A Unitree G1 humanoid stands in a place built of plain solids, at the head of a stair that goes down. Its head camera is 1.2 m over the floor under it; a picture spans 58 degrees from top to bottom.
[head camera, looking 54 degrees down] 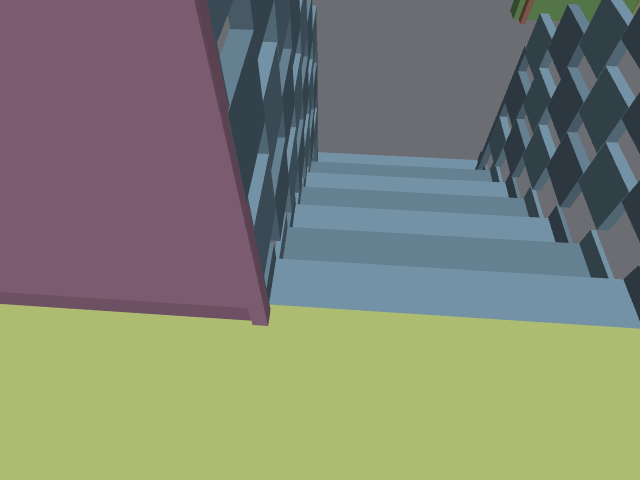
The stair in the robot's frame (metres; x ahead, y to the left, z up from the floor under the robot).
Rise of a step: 0.17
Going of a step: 0.28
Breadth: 1.32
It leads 4 degrees to the right of straight ahead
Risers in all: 8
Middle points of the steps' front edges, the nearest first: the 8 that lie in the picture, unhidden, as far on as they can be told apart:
0.58 -0.45 0.00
0.86 -0.47 -0.17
1.14 -0.49 -0.33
1.42 -0.51 -0.50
1.70 -0.53 -0.66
1.98 -0.55 -0.83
2.26 -0.57 -1.00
2.54 -0.59 -1.16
